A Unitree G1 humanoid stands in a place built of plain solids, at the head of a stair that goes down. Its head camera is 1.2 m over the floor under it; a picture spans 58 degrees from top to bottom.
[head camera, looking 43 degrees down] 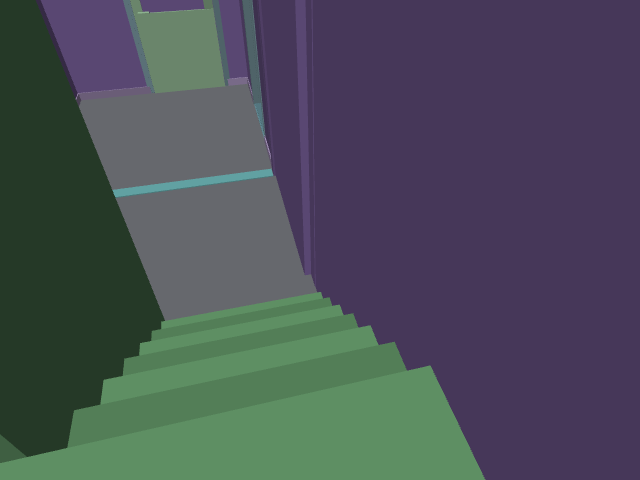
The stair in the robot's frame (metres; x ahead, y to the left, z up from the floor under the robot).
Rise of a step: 0.21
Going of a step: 0.24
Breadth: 1.15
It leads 14 degrees to the left of straight ahead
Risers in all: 7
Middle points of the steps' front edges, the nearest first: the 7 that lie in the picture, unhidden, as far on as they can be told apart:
0.58 0.22 0.00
0.81 0.27 -0.21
1.04 0.33 -0.42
1.27 0.38 -0.64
1.50 0.44 -0.85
1.73 0.49 -1.06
1.96 0.55 -1.27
